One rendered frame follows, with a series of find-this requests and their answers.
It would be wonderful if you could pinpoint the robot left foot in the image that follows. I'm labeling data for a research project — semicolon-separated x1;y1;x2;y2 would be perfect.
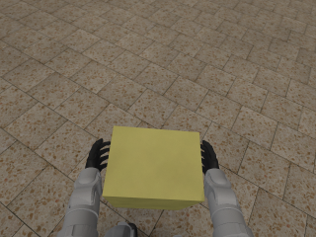
128;223;138;237

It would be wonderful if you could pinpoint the robot right forearm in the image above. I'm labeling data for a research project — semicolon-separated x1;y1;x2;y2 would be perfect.
203;168;254;237

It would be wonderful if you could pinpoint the robot left shin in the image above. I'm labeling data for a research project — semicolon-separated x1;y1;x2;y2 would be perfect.
118;221;131;228

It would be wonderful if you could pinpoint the right robot hand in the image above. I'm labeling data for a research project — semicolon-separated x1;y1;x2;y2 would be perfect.
200;140;219;174

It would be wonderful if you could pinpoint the robot left forearm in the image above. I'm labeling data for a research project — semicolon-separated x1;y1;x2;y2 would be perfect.
56;167;103;237

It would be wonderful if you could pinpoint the carton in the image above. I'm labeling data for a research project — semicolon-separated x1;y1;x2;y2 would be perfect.
102;125;205;210

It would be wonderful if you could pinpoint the left robot hand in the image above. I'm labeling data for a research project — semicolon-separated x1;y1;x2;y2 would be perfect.
85;138;111;172

